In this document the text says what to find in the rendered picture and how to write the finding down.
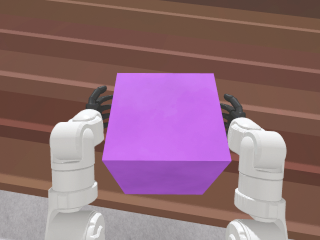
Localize robot right hand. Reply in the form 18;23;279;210
220;93;246;138

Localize robot left forearm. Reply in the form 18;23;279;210
44;109;104;240

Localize carton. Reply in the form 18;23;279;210
102;73;232;195

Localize robot right forearm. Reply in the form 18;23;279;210
227;117;288;240

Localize robot left hand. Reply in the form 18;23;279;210
85;85;113;128

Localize robot right upper arm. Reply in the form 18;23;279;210
225;219;286;240

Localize robot left upper arm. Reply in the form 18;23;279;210
45;210;105;240

